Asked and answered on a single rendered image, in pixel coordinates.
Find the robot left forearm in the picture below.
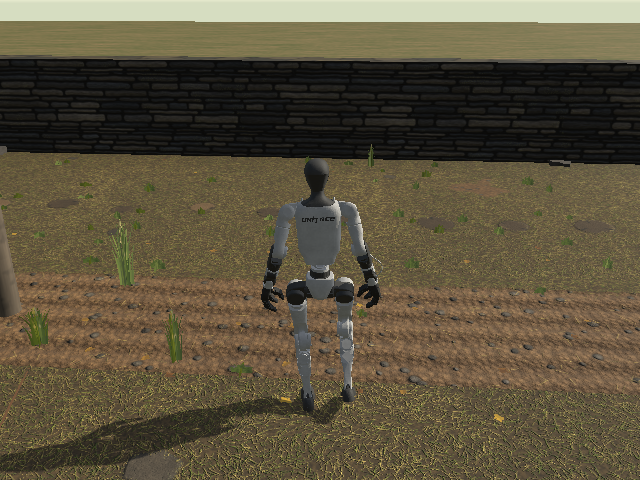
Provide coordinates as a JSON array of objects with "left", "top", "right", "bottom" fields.
[{"left": 263, "top": 244, "right": 282, "bottom": 289}]

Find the robot right foot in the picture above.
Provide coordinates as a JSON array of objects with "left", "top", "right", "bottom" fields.
[{"left": 341, "top": 384, "right": 356, "bottom": 402}]

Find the robot right upper arm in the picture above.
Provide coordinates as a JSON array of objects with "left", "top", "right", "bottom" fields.
[{"left": 338, "top": 201, "right": 367, "bottom": 257}]

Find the robot left upper arm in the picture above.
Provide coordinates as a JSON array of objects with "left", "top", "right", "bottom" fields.
[{"left": 272, "top": 202, "right": 297, "bottom": 259}]

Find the robot right forearm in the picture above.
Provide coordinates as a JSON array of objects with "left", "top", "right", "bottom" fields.
[{"left": 357, "top": 241, "right": 378, "bottom": 286}]

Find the robot right hand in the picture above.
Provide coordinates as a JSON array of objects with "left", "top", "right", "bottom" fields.
[{"left": 357, "top": 283, "right": 381, "bottom": 308}]

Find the right robot shin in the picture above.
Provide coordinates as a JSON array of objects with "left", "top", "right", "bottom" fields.
[{"left": 339, "top": 320, "right": 354, "bottom": 390}]

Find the robot left hand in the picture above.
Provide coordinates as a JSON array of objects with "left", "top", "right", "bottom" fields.
[{"left": 261, "top": 287, "right": 284, "bottom": 312}]

